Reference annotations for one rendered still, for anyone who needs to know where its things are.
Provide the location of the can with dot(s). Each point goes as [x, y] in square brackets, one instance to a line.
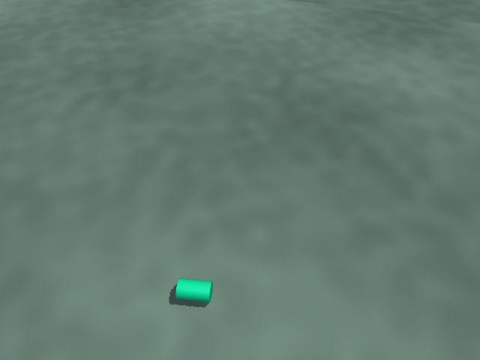
[194, 290]

